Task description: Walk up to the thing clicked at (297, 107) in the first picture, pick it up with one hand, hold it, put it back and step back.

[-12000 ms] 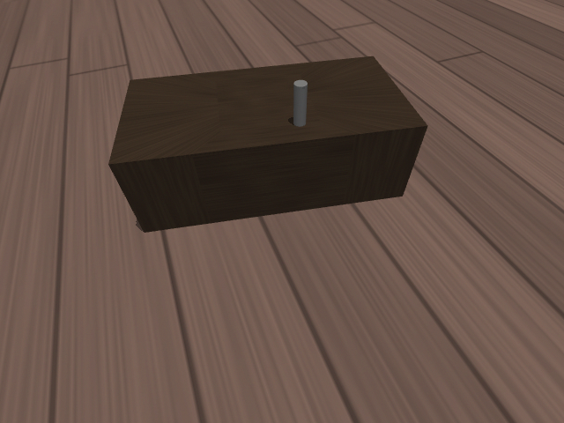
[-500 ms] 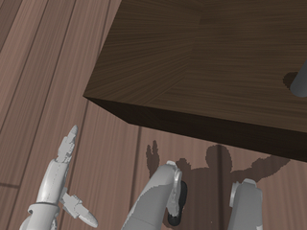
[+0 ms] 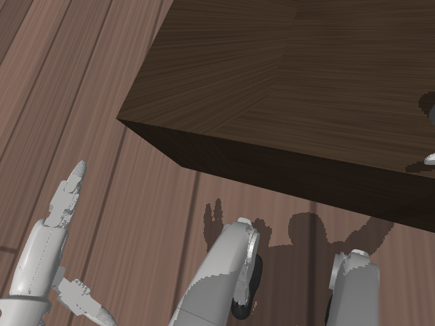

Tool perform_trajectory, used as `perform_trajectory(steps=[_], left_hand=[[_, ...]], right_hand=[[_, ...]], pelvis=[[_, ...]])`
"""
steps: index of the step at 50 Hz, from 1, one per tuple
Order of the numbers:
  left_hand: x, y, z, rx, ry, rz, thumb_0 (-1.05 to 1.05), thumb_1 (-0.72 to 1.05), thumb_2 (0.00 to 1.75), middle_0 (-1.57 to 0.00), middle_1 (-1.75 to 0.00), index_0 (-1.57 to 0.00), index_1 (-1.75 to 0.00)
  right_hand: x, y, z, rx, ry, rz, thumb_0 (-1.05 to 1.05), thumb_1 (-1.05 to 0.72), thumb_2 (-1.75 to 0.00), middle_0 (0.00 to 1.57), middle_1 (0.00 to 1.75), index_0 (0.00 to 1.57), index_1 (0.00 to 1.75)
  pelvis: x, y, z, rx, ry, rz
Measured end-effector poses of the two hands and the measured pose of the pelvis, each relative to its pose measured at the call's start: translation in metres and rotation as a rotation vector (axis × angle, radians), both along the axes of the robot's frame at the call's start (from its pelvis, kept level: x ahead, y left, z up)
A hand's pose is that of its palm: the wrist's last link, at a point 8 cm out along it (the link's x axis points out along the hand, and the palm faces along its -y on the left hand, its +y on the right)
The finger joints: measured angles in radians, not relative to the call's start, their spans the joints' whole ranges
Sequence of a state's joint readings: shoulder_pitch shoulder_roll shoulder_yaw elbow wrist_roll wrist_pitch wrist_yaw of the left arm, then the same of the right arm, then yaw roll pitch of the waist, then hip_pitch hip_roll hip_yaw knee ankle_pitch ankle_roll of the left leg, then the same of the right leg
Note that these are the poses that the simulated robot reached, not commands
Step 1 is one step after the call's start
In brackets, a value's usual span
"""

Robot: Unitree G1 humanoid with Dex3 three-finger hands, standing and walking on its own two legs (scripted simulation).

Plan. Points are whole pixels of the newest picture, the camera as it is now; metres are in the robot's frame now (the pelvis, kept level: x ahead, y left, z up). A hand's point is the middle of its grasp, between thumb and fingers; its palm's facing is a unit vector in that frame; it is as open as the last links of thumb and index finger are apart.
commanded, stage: close in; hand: right
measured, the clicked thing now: out of the picture +0.55 -0.24 -0.02
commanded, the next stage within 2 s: rest palm in 0.06 s
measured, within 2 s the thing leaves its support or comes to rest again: leaves its support in 1.32 s
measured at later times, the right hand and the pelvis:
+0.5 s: hand out of the picture +0.53 -0.23 -0.06, palm faces +0.22 +0.97 +0.03, open 16.6 cm; pelvis +0.00 +0.01 -0.01, yaw +0 degrees
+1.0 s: hand out of the picture +0.54 -0.22 -0.05, palm faces +0.24 +0.97 +0.03, open 8.6 cm; pelvis +0.00 +0.01 +0.00, yaw -1 degrees
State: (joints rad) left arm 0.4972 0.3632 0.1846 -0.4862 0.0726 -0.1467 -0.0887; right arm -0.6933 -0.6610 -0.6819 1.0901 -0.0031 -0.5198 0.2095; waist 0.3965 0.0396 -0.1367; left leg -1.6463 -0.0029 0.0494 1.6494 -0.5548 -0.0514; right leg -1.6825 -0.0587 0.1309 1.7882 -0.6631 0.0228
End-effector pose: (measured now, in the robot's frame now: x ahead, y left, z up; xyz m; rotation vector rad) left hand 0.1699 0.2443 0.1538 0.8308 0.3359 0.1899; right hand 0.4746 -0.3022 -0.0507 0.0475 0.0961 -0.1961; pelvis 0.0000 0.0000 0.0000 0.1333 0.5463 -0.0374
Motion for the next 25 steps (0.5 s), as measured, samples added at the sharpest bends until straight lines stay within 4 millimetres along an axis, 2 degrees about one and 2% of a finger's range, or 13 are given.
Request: perform_trajectory(steps=[4,10,18,25], left_hand=[[0.002,-0.003,0.012,0.010,-0.025,-0.029,0.00,-0.52,0.04,-0.06,-0.05,-0.06,-0.05],[0.007,0.004,0.023,0.067,-0.041,-0.032,0.00,-0.52,0.04,-0.06,-0.05,-0.06,-0.05],[0.011,0.002,0.013,0.058,-0.020,-0.030,0.00,-0.56,0.07,-0.06,-0.05,-0.05,-0.06],[0.007,0.005,0.004,0.036,0.004,-0.013,0.00,-0.55,0.07,-0.06,-0.05,-0.05,-0.06]], right_hand=[[0.000,0.006,0.000,0.002,0.006,-0.026,-0.01,0.56,-0.03,0.05,0.05,0.06,0.05],[-0.001,0.011,-0.006,0.000,-0.005,-0.038,-0.01,0.56,-0.04,0.05,0.05,0.05,0.05],[0.007,0.023,-0.013,-0.018,-0.021,-0.014,-0.01,0.50,-0.05,0.06,0.05,0.07,0.05],[0.021,0.028,-0.009,-0.017,-0.030,-0.027,-0.01,0.48,-0.04,0.22,0.11,0.22,0.11]], pelvis=[[-0.001,0.002,0.002,-0.009,-0.002,0.004],[0.001,0.006,0.002,-0.015,0.006,0.005],[0.003,0.009,-0.003,-0.015,0.019,0.003],[0.004,0.009,-0.006,-0.016,0.028,0.007]])
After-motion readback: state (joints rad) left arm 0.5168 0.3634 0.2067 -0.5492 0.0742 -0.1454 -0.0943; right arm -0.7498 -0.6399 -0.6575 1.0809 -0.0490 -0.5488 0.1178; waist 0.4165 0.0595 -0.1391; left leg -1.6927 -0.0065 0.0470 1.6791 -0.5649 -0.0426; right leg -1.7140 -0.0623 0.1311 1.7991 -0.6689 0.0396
